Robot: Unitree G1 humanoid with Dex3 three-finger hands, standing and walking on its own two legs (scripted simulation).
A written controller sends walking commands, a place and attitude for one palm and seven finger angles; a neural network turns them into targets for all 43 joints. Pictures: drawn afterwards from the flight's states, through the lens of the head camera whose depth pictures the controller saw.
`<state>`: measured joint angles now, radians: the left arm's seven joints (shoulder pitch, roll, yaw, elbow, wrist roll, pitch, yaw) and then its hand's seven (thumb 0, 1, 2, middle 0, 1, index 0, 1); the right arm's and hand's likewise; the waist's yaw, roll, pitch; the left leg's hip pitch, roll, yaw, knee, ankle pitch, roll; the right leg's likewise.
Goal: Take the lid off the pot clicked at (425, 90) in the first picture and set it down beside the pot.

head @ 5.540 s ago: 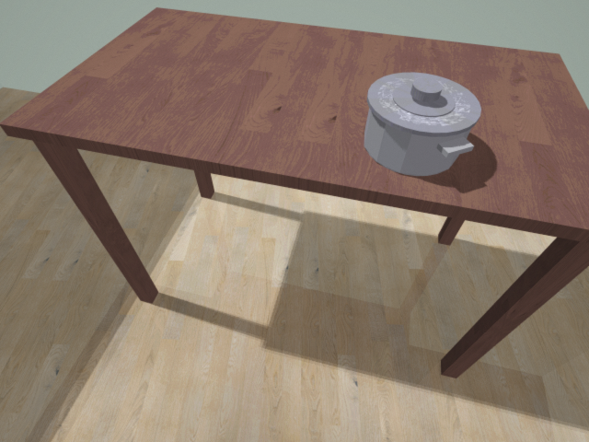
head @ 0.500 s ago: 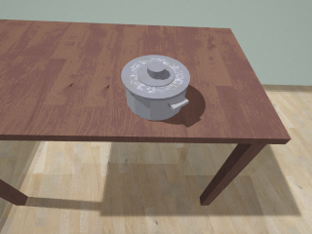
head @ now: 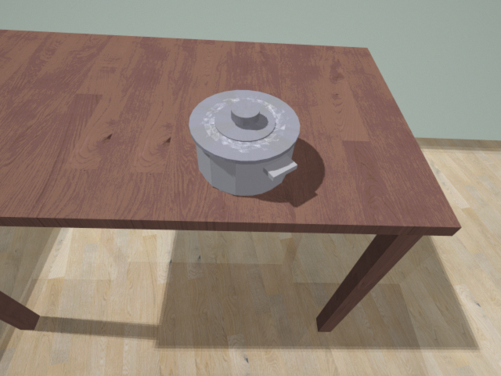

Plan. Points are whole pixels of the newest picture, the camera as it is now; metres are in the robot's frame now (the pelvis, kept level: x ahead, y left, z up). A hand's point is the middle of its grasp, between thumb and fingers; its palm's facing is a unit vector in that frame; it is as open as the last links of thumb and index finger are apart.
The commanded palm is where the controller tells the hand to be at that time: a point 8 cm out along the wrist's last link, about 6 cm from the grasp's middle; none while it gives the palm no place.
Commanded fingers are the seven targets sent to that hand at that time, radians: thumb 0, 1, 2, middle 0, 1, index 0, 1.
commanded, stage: look again from close up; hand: left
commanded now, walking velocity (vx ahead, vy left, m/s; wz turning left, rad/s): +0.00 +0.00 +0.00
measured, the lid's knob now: (245, 112) +0.50 +0.06 +0.15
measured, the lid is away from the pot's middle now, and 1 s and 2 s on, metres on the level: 0.00 0.00 0.00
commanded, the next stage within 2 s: shuffle to correct the standing spot in 0.04 s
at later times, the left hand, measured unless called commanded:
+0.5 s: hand out of the picture -0.01 +0.15 -0.19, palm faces +0.08 -0.98 -0.17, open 7.3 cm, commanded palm none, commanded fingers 0.00 0.90 0.90 -0.20 -0.30 -0.20 -0.30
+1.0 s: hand out of the picture +0.09 +0.13 -0.19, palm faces +0.12 -0.98 -0.13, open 7.3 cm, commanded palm none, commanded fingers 0.00 0.90 0.90 -0.20 -0.30 -0.20 -0.30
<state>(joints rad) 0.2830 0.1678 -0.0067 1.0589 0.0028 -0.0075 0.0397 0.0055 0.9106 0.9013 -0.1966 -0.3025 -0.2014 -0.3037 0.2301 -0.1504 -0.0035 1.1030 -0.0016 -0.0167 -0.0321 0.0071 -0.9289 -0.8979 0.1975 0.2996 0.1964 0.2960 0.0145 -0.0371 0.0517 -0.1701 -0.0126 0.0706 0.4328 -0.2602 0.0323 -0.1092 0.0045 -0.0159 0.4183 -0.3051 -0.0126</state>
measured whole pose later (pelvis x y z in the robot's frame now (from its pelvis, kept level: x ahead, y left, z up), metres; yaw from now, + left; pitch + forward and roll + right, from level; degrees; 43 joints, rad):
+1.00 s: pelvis +0.04 -0.06 +0.00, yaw +4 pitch +0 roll -3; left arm 0.21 0.22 0.08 0.92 0.02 0.05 0.02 0.01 0.91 0.90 -0.20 -0.30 -0.20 -0.30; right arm 0.22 -0.11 -0.02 0.98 -0.02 -0.02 -0.06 0.00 -0.94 -0.90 0.20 0.30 0.20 0.30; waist 0.01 -0.09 0.10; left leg -0.29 0.04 0.05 0.53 -0.24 0.05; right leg -0.53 0.02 0.09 1.30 -0.38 0.00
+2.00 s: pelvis +0.02 -0.07 -0.02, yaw +3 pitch -2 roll -1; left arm 0.31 0.22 0.01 0.95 0.02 0.04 0.05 0.01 0.91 0.90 -0.20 -0.30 -0.20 -0.30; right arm 0.19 -0.16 0.00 0.85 -0.02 0.04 0.01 0.01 -0.91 -0.90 0.20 0.30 0.20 0.30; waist 0.03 0.03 0.03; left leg -0.32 -0.06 0.07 0.67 -0.32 0.10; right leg -0.30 -0.09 0.09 0.62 -0.33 0.00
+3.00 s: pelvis +0.04 -0.09 +0.00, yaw +2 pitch -1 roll +0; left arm 0.31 0.15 -0.01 1.07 0.01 0.01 0.04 0.01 0.91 0.90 -0.20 -0.30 -0.20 -0.30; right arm 0.25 -0.16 -0.02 1.05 0.00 -0.01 -0.02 0.01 -0.93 -0.90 0.20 0.30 0.20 0.30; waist 0.01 -0.02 0.05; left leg -0.21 -0.05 0.09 0.48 -0.26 0.08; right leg -0.21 -0.06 0.09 0.47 -0.26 0.08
